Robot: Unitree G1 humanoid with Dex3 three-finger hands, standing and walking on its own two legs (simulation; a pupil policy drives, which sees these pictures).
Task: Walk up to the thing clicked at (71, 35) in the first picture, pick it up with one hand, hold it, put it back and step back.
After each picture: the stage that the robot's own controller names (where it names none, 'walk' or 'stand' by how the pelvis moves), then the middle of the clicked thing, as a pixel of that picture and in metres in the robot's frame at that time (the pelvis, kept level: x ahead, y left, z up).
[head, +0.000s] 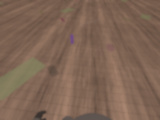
stand; (72, 39) +1.85 +0.50 -0.65
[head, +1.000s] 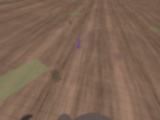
walk; (78, 44) +1.76 +0.24 -0.63
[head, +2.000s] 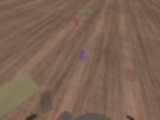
walk; (81, 54) +1.22 +0.14 -0.64
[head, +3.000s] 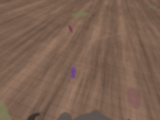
walk; (73, 72) +0.77 +0.21 -0.64
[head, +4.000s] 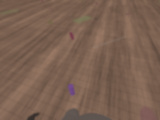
walk; (71, 90) +0.49 +0.25 -0.63
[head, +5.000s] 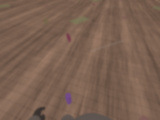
stand; (68, 99) +0.37 +0.21 -0.64
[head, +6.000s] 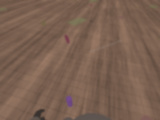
stand; (69, 101) +0.35 +0.20 -0.65
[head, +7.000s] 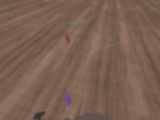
stand; (68, 100) +0.37 +0.21 -0.66
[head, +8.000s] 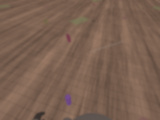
stand; (68, 100) +0.36 +0.21 -0.66
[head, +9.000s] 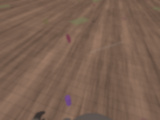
go down; (68, 101) +0.35 +0.20 -0.66
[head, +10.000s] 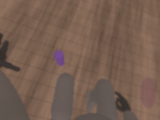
go down; (60, 59) +0.44 +0.23 -0.29
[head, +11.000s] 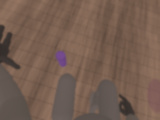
approach; (62, 60) +0.44 +0.23 -0.26
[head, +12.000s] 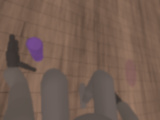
close in; (36, 51) +0.43 +0.28 -0.16
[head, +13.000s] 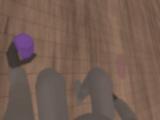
close; (26, 50) +0.43 +0.29 -0.16
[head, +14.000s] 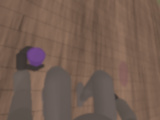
lift; (36, 59) +0.35 +0.27 -0.16
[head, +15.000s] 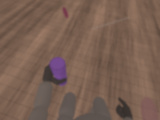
lift; (60, 74) +0.32 +0.18 +0.03
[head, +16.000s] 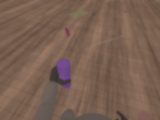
hold; (65, 75) +0.32 +0.16 +0.04
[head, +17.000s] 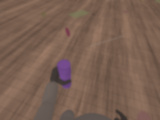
hold; (65, 76) +0.32 +0.16 +0.03
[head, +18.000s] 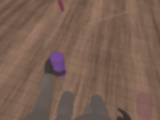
crouch; (59, 67) +0.38 +0.19 -0.02
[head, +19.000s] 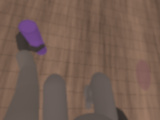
lower; (36, 41) +0.50 +0.27 -0.06
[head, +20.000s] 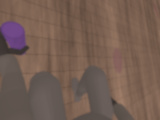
lower; (17, 42) +0.46 +0.29 -0.16
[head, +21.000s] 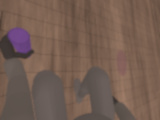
lower; (23, 46) +0.44 +0.29 -0.16
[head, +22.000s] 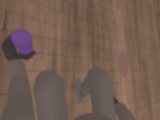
lower; (25, 48) +0.43 +0.29 -0.17
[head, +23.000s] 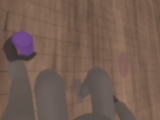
lower; (26, 49) +0.42 +0.29 -0.17
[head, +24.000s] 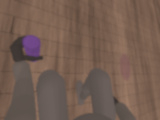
open; (33, 51) +0.43 +0.27 -0.17
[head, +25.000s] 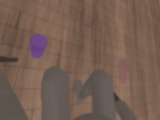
stand; (37, 49) +0.42 +0.27 -0.17
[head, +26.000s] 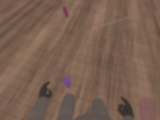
stand; (67, 82) +0.40 +0.20 -0.50
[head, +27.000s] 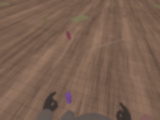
stand; (68, 98) +0.38 +0.19 -0.60
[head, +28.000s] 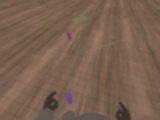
stand; (69, 98) +0.38 +0.19 -0.60
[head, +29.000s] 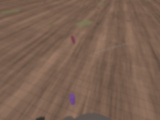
stand; (72, 99) +0.40 +0.18 -0.65
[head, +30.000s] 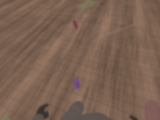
walk; (76, 84) +0.47 +0.19 -0.64
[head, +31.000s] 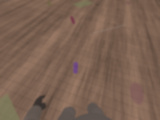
walk; (75, 68) +0.75 +0.16 -0.63
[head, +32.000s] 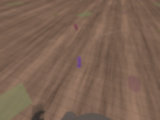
stand; (79, 62) +1.03 +0.20 -0.64
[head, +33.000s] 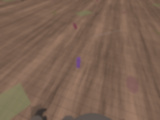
stand; (78, 62) +1.01 +0.18 -0.66
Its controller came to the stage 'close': yes
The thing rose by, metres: 0.68
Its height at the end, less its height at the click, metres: +0.00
